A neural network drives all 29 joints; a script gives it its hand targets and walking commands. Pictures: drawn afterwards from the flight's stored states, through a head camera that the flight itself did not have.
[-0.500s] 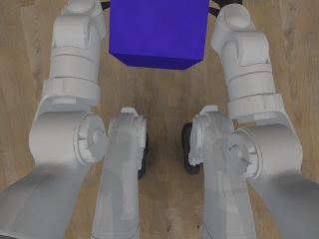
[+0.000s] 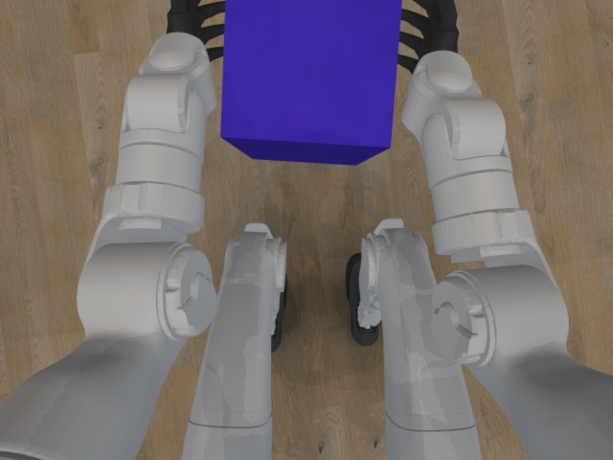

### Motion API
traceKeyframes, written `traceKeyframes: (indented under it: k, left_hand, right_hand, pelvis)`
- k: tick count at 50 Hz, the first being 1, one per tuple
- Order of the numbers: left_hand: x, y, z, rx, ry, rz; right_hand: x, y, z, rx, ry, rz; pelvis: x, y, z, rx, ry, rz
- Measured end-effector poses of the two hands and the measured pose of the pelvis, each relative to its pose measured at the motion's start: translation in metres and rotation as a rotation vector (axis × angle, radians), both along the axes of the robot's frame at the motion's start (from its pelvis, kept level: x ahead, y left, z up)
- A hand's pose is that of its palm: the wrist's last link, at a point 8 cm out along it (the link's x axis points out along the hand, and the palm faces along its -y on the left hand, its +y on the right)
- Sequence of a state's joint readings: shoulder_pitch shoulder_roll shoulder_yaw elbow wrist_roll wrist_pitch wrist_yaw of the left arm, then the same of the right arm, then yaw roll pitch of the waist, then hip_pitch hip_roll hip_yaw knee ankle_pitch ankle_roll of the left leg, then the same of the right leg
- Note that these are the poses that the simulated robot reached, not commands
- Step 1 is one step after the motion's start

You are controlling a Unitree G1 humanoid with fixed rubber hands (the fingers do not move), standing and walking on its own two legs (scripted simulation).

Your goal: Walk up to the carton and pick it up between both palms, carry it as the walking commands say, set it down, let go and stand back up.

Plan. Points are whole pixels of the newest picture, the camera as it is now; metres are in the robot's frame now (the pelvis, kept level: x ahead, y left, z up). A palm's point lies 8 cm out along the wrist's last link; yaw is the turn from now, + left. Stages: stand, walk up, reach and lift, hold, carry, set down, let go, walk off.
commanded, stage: reach and lift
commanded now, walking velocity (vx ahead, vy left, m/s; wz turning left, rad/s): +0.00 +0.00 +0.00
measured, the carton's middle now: (311, 44) +0.56 +0.02 -0.11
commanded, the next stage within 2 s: none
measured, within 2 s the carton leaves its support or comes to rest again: neither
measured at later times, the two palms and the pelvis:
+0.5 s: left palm (165, 30) +0.51 +0.14 +0.02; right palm (461, 50) +0.49 -0.11 +0.01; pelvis +0.00 +0.00 +0.05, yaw +0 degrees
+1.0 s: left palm out of the picture +0.48 +0.14 +0.13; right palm out of the picture +0.47 -0.10 +0.12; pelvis +0.03 +0.00 +0.12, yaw +1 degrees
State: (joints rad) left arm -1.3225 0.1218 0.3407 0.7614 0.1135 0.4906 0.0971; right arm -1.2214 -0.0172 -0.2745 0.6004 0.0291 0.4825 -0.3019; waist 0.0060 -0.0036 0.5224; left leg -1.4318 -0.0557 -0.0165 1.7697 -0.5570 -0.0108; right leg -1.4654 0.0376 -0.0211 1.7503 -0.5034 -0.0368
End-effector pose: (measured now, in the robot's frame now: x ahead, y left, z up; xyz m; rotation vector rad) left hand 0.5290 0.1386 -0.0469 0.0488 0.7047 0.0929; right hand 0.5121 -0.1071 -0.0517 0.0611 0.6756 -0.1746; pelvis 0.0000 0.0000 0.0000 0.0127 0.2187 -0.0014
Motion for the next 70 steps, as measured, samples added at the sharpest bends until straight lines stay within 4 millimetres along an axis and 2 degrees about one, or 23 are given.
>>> traceKeyframes:
  k: [14,27,40,47,55,58,61,65,70]
  left_hand:
    - [-0.012,-0.001,0.048,-0.021,-0.048,0.013]
    - [-0.024,-0.003,0.073,-0.013,-0.016,0.01]
    - [-0.031,-0.003,0.124,-0.002,-0.041,0.005]
    - [-0.042,0.001,0.153,-0.015,-0.032,0.026]
    - [-0.047,0.008,0.209,-0.024,-0.055,0.057]
    - [-0.048,0.007,0.223,-0.018,-0.052,0.056]
    - [-0.052,0.006,0.229,-0.012,-0.022,0.055]
    - [-0.062,0.004,0.226,-0.02,0.026,0.066]
    - [-0.07,-0.003,0.225,-0.02,0.034,0.055]
  right_hand:
    - [-0.011,-0.001,0.05,0.001,-0.046,-0.005]
    - [-0.025,-0.002,0.071,0.004,-0.01,-0.004]
    - [-0.032,-0.003,0.123,0.01,-0.03,-0.006]
    - [-0.039,0.001,0.154,-0.003,-0.018,0.007]
    - [-0.039,0.008,0.208,-0.01,-0.032,0.03]
    - [-0.041,0.008,0.221,-0.018,-0.026,0.036]
    - [-0.046,0.007,0.225,-0.015,0.007,0.037]
    - [-0.056,0.004,0.222,-0.001,0.057,0.03]
    - [-0.061,-0.002,0.226,0.008,0.066,0.013]
  pelvis:
    - [-0.004,0.0,0.028,-0.004,-0.056,0.001]
    - [-0.003,-0.002,0.058,-0.002,-0.079,0.003]
    - [0.004,-0.004,0.089,0.002,-0.092,0.003]
    - [0.022,-0.004,0.107,0.001,-0.025,0.007]
    - [0.057,-0.003,0.137,-0.005,0.059,0.013]
    - [0.067,-0.002,0.15,-0.006,0.05,0.016]
    - [0.077,-0.002,0.164,-0.007,0.038,0.019]
    - [0.09,-0.002,0.18,-0.006,0.022,0.022]
    - [0.1,-0.004,0.191,-0.003,0.009,0.025]
